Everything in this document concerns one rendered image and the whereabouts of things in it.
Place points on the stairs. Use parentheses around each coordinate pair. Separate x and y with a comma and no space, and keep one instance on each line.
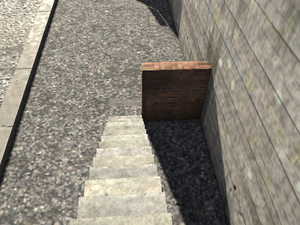
(123,187)

